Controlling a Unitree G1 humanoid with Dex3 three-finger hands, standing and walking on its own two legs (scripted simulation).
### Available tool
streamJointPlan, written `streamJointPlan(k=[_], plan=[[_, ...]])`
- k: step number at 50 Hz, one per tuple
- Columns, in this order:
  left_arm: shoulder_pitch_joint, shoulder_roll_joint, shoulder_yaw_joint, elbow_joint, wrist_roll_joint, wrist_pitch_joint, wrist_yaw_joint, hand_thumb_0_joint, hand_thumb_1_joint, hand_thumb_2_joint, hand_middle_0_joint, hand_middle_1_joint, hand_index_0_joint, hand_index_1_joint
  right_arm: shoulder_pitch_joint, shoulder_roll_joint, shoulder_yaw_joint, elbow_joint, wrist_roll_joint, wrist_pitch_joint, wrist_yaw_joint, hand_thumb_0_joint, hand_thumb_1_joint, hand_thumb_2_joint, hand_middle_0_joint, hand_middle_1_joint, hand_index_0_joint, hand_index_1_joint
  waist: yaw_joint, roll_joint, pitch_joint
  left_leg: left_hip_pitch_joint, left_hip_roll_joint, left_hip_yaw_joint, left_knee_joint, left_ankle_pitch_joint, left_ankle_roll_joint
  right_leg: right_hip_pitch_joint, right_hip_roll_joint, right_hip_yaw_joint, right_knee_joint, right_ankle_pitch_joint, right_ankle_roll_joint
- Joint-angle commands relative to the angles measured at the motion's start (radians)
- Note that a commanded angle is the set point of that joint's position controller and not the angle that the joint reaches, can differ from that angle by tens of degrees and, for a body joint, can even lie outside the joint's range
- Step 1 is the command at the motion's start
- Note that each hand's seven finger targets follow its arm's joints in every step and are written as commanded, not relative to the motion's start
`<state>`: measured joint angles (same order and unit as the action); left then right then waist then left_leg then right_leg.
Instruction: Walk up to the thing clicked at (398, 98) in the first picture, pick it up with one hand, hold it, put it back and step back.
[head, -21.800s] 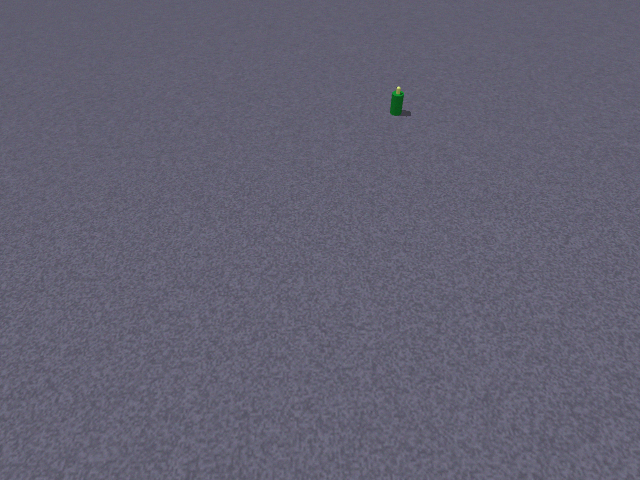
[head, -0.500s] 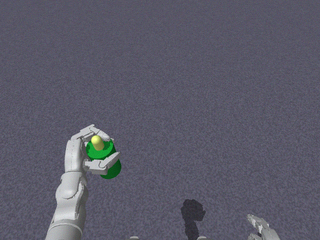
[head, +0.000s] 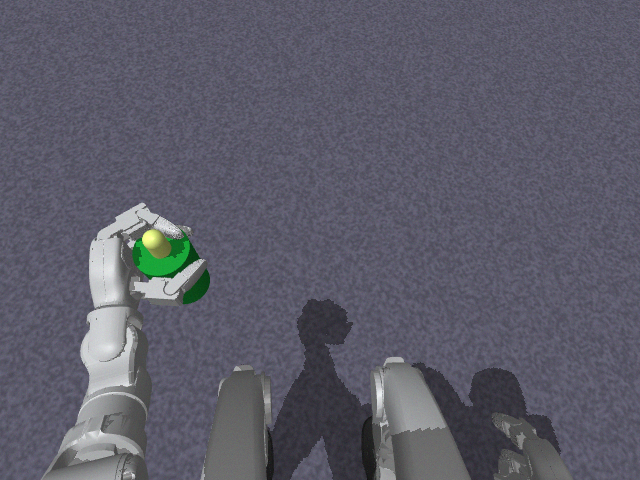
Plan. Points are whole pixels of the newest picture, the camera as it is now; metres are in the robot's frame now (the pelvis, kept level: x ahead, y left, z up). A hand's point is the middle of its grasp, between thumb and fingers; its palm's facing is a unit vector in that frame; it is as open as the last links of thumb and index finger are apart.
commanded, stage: crouch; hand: left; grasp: from the side
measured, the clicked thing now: (171, 262) +0.39 +0.20 -0.05
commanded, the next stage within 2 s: lower in 1.16 s
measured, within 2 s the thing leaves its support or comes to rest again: neither
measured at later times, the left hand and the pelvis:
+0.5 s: hand (196, 291) +0.41 +0.21 -0.23, palm faces +0.14 -0.99 -0.03, open 7.3 cm; pelvis -0.05 +0.00 -0.18, yaw -2 degrees
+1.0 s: hand (206, 294) +0.43 +0.21 -0.33, palm faces +0.11 -0.99 -0.03, open 7.2 cm; pelvis -0.05 +0.01 -0.24, yaw -6 degrees
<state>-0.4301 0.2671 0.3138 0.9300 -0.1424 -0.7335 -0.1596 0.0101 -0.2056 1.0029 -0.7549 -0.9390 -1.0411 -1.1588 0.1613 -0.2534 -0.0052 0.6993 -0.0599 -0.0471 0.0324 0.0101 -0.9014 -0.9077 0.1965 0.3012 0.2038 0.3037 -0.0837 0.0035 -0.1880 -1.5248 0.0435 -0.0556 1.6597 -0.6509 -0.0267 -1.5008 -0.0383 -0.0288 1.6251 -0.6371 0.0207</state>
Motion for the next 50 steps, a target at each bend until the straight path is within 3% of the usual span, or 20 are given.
streamJointPlan(k=[1,2,4,6,7,8,10,15,16,20,23,28,31,33,34,37,38,39,41,50], plan=[[-0.377,0.212,0.078,-0.226,-0.036,-0.118,-0.004,0.0,0.374,1.293,-1.306,-1.405,-1.307,-1.414,0.082,-0.174,-0.06,-0.067,-0.007,-0.023,-0.005,0.0,-0.907,-0.91,0.199,0.3,0.199,0.3,-0.013,0.063,-0.625,0.247,-0.04,0.014,-0.067,0.336,0.047,0.243,0.037,0.021,-0.101,0.344,-0.044],[-0.397,0.219,0.09,-0.224,-0.038,-0.121,-0.007,0.0,0.389,1.301,-1.32,-1.412,-1.318,-1.423,0.077,-0.171,-0.059,-0.065,-0.008,-0.022,0.0,0.0,-0.908,-0.911,0.199,0.3,0.199,0.3,-0.007,0.066,-0.626,0.219,-0.041,0.014,-0.053,0.307,0.044,0.212,0.039,0.02,-0.078,0.313,-0.047],[-0.423,0.208,0.078,-0.17,-0.03,-0.125,-0.017,0.0,0.364,1.312,-1.313,-1.424,-1.314,-1.433,0.075,-0.174,-0.059,-0.053,-0.015,-0.023,0.003,0.0,-0.903,-0.909,0.199,0.3,0.199,0.3,-0.029,0.073,-0.621,0.174,-0.041,0.013,-0.006,0.271,0.043,0.146,0.041,0.01,-0.033,0.273,-0.048],[-0.446,0.247,0.096,-0.126,-0.004,-0.132,-0.02,0.0,0.365,1.312,-1.313,-1.425,-1.316,-1.432,0.083,-0.179,-0.056,-0.039,-0.023,-0.02,0.008,0.0,-0.906,-0.91,0.199,0.3,0.199,0.3,-0.032,0.082,-0.62,0.123,-0.041,0.015,0.043,0.259,0.042,0.09,0.04,0.003,0.022,0.259,-0.051],[-0.44,0.267,0.119,-0.111,0.002,-0.135,-0.019,0.0,0.343,1.301,-1.309,-1.418,-1.311,-1.425,0.083,-0.179,-0.054,-0.039,-0.026,-0.02,0.014,0.0,-0.905,-0.909,0.199,0.3,0.199,0.3,-0.019,0.079,-0.63,0.094,-0.041,0.02,0.062,0.25,0.042,0.073,0.041,0.002,0.042,0.246,-0.052],[-0.464,0.263,0.105,-0.109,0.001,-0.142,-0.024,0.0,0.329,1.295,-1.307,-1.416,-1.31,-1.424,0.07,-0.177,-0.049,-0.042,-0.029,-0.019,0.016,0.0,-0.904,-0.909,0.199,0.3,0.199,0.3,-0.026,0.091,-0.615,0.061,-0.043,0.021,0.075,0.204,0.04,0.047,0.042,0.002,0.058,0.203,-0.054],[-0.48,0.266,0.124,-0.071,0.007,-0.149,-0.029,0.0,0.348,1.312,-1.31,-1.431,-1.315,-1.436,0.072,-0.188,-0.045,-0.035,-0.037,-0.019,0.023,0.0,-0.905,-0.909,0.199,0.3,0.199,0.3,-0.034,0.118,-0.629,0.062,-0.042,0.018,0.115,0.209,0.036,-0.03,0.043,-0.021,0.12,0.202,-0.059],[-0.547,0.351,0.185,-0.074,0.018,-0.166,-0.023,0.0,0.298,1.326,-1.311,-1.438,-1.313,-1.448,0.071,-0.206,-0.031,-0.029,-0.047,-0.012,0.035,0.0,-0.916,-0.913,0.198,0.3,0.199,0.3,-0.032,0.151,-0.662,-0.008,-0.043,0.024,0.202,0.18,0.033,-0.101,0.042,-0.038,0.226,0.18,-0.058],[-0.564,0.343,0.169,-0.082,0.023,-0.165,-0.025,0.0,0.293,1.317,-1.303,-1.424,-1.302,-1.436,0.071,-0.206,-0.027,-0.028,-0.05,-0.011,0.038,0.0,-0.919,-0.914,0.198,0.3,0.199,0.3,-0.04,0.174,-0.665,-0.012,-0.042,0.025,0.215,0.187,0.03,-0.119,0.042,-0.041,0.247,0.185,-0.059],[-0.621,0.404,0.205,-0.069,0.029,-0.16,-0.017,0.0,0.283,1.283,-1.263,-1.376,-1.259,-1.391,0.071,-0.22,-0.021,-0.018,-0.054,0.0,0.039,0.0,-0.919,-0.914,0.199,0.3,0.199,0.3,-0.051,0.192,-0.656,-0.094,-0.041,0.032,0.277,0.126,0.029,-0.158,0.042,-0.045,0.305,0.147,-0.056],[-0.661,0.404,0.196,-0.053,0.033,-0.156,-0.014,0.0,0.27,1.245,-1.253,-1.347,-1.248,-1.362,0.053,-0.225,-0.015,-0.023,-0.057,0.002,0.039,0.0,-0.917,-0.912,0.199,0.3,0.199,0.3,-0.069,0.175,-0.603,-0.17,-0.044,0.038,0.312,0.021,0.035,-0.212,0.044,-0.052,0.321,0.066,-0.051],[-0.684,0.439,0.189,-0.016,0.049,-0.142,-0.019,0.0,0.307,1.221,-1.244,-1.334,-1.246,-1.341,0.056,-0.248,0.005,-0.013,-0.069,0.009,0.039,0.0,-0.913,-0.909,0.199,0.3,0.2,0.3,-0.091,0.188,-0.575,-0.219,-0.043,0.03,0.379,0.016,0.037,-0.263,0.046,-0.071,0.38,0.071,-0.046],[-0.694,0.457,0.207,0.005,0.043,-0.136,-0.017,0.0,0.289,1.22,-1.249,-1.339,-1.251,-1.346,0.062,-0.263,0.019,-0.009,-0.075,0.016,0.042,0.0,-0.911,-0.908,0.199,0.3,0.2,0.3,-0.099,0.184,-0.566,-0.241,-0.041,0.019,0.416,0.031,0.034,-0.28,0.05,-0.084,0.412,0.088,-0.046],[-0.641,0.481,0.234,0.038,0.047,-0.132,-0.015,0.0,0.3,1.231,-1.23,-1.338,-1.234,-1.343,0.058,-0.27,0.03,-0.012,-0.08,0.023,0.044,0.0,-0.906,-0.908,0.199,0.3,0.2,0.3,-0.087,0.192,-0.539,-0.257,-0.042,0.014,0.427,0.041,0.033,-0.289,0.052,-0.093,0.432,0.094,-0.046],[-0.662,0.477,0.221,0.018,0.052,-0.133,-0.015,0.0,0.298,1.234,-1.244,-1.35,-1.25,-1.354,0.059,-0.274,0.032,-0.011,-0.086,0.026,0.045,0.0,-0.909,-0.908,0.199,0.3,0.2,0.3,-0.094,0.208,-0.54,-0.253,-0.04,0.012,0.435,0.043,0.03,-0.299,0.053,-0.096,0.442,0.098,-0.047],[-0.661,0.503,0.241,0.022,0.052,-0.139,-0.01,0.0,0.328,1.228,-1.243,-1.34,-1.249,-1.343,0.056,-0.286,0.046,-0.012,-0.091,0.032,0.049,0.0,-0.907,-0.907,0.199,0.3,0.2,0.3,-0.102,0.214,-0.523,-0.274,-0.039,-0.003,0.451,0.041,0.028,-0.313,0.056,-0.108,0.468,0.102,-0.048],[-0.662,0.494,0.224,0.029,0.059,-0.138,-0.01,0.0,0.335,1.23,-1.244,-1.343,-1.251,-1.345,0.051,-0.287,0.047,-0.014,-0.094,0.035,0.051,0.0,-0.907,-0.907,0.199,0.3,0.2,0.3,-0.11,0.222,-0.503,-0.286,-0.038,-0.004,0.458,0.026,0.029,-0.332,0.057,-0.11,0.474,0.092,-0.048],[-0.647,0.508,0.241,0.032,0.059,-0.139,-0.009,0.0,0.345,1.237,-1.245,-1.348,-1.251,-1.35,0.052,-0.293,0.049,-0.017,-0.097,0.038,0.052,0.0,-0.906,-0.907,0.199,0.3,0.2,0.3,-0.11,0.226,-0.508,-0.288,-0.038,-0.006,0.466,0.036,0.029,-0.324,0.058,-0.111,0.479,0.102,-0.048],[-0.654,0.497,0.225,0.02,0.061,-0.143,-0.01,0.0,0.375,1.243,-1.241,-1.346,-1.248,-1.348,0.049,-0.299,0.056,-0.013,-0.103,0.04,0.056,0.0,-0.906,-0.908,0.199,0.3,0.2,0.3,-0.116,0.236,-0.496,-0.287,-0.035,-0.012,0.478,0.054,0.026,-0.334,0.06,-0.117,0.495,0.118,-0.049],[-0.649,0.533,0.232,-0.022,0.058,-0.162,-0.006,0.0,0.363,1.262,-1.262,-1.374,-1.269,-1.375,0.045,-0.33,0.084,-0.011,-0.126,0.056,0.068,0.0,-0.914,-0.909,0.199,0.3,0.2,0.3,-0.144,0.296,-0.483,-0.264,-0.028,-0.036,0.529,0.112,0.017,-0.332,0.063,-0.137,0.54,0.177,-0.047]])
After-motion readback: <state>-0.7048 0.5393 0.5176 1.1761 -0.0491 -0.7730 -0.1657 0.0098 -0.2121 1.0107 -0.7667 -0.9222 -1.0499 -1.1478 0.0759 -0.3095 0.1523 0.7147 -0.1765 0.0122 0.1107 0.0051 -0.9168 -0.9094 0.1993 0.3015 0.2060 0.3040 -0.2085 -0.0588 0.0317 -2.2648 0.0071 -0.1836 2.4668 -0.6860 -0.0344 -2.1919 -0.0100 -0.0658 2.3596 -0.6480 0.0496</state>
